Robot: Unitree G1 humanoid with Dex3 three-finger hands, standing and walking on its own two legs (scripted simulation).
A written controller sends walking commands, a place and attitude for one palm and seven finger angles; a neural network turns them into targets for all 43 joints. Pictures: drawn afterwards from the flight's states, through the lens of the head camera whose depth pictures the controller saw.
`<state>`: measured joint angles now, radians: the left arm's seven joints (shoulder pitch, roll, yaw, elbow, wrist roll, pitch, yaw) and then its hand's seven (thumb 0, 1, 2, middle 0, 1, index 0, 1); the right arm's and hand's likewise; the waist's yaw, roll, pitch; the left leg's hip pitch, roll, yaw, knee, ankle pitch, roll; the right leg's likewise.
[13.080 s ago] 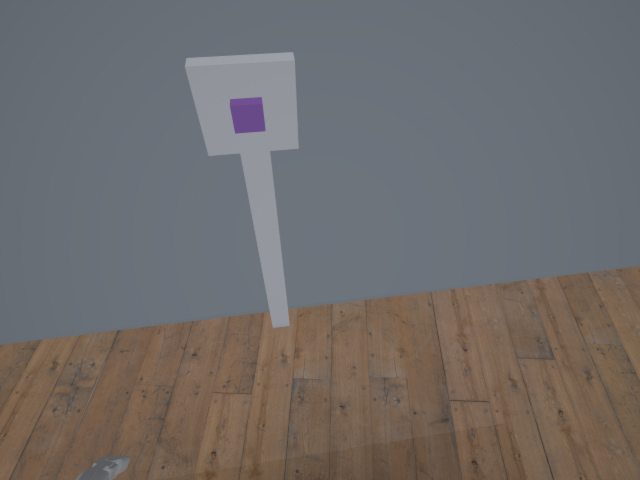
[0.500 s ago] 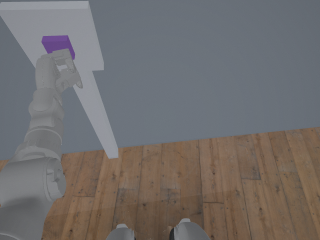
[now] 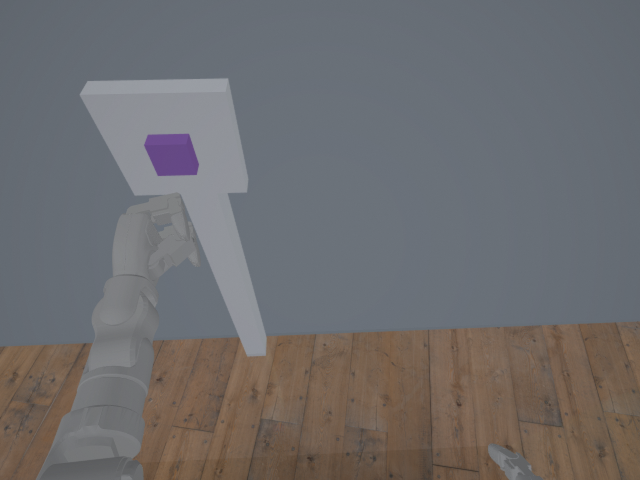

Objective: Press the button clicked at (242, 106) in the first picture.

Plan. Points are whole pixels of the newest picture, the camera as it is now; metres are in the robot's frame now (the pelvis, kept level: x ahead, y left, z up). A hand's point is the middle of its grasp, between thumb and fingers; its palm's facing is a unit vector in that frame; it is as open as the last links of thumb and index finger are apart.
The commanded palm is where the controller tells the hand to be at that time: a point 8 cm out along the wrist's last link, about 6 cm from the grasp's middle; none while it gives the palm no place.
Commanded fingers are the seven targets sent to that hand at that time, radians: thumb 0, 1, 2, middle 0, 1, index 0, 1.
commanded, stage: pull the fist back off the button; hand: left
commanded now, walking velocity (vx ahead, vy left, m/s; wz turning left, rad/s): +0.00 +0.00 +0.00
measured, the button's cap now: (173, 153) +0.51 +0.22 +0.12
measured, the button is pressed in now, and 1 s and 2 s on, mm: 0 0 0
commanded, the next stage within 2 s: draw the hand back to the body in 0.14 s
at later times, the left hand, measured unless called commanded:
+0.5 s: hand (168, 265) +0.33 +0.18 +0.11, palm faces +0.08 -1.00 -0.02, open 3.1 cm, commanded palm +0.29 +0.24 +0.12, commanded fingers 0.00 0.90 0.90 -1.30 -1.50 -1.30 -1.50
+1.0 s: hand (91, 330) +0.24 +0.22 +0.14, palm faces +0.29 -0.92 -0.27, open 3.1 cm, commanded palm +0.19 +0.26 +0.16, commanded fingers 0.00 0.90 0.90 -1.30 -1.50 -1.30 -1.50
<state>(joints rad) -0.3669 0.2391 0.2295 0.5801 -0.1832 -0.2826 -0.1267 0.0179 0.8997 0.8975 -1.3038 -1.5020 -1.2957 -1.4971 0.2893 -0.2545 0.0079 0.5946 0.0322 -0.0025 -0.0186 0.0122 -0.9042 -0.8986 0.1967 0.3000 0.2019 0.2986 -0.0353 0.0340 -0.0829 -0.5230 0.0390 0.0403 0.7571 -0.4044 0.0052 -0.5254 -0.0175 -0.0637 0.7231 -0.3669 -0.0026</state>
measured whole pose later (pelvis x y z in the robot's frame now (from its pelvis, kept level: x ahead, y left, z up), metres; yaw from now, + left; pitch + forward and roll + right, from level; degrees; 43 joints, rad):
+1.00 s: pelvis -0.01 +0.00 +0.03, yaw +1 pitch -3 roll +0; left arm 0.22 0.28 0.16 -0.15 -0.07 -0.06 0.07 0.02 0.90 0.90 -1.31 -1.50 -1.30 -1.50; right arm 0.17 -0.24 0.05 0.61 0.01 -0.10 -0.09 0.02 -0.90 -0.90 0.20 0.30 0.20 0.30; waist 0.05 0.05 0.02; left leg -0.13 0.02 0.04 0.44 -0.26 0.01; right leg -0.14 -0.02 -0.07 0.43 -0.24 0.00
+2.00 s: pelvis -0.01 +0.01 +0.03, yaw +1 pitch -1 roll -1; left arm 0.55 0.33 0.33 -0.49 -0.04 -0.13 0.11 0.02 0.89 0.90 -1.31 -1.50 -1.30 -1.50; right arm 0.18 -0.22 0.03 0.58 -0.02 -0.05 -0.07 0.02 -0.90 -0.90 0.20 0.30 0.20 0.30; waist 0.02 0.06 0.01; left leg -0.18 0.02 0.03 0.45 -0.25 0.02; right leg -0.15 -0.02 -0.08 0.37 -0.19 0.01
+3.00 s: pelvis -0.17 +0.02 +0.02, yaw +2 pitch +3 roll -3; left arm 0.67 0.47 0.39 -0.68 -0.06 -0.26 0.11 0.02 0.89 0.89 -1.31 -1.50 -1.30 -1.50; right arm 0.12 -0.19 0.00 0.57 -0.01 -0.09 -0.05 0.02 -0.90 -0.90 0.20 0.30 0.21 0.30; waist 0.00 0.01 0.02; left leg -0.55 0.00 -0.02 0.62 -0.20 0.00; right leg -0.31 0.06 0.01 0.54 -0.28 -0.01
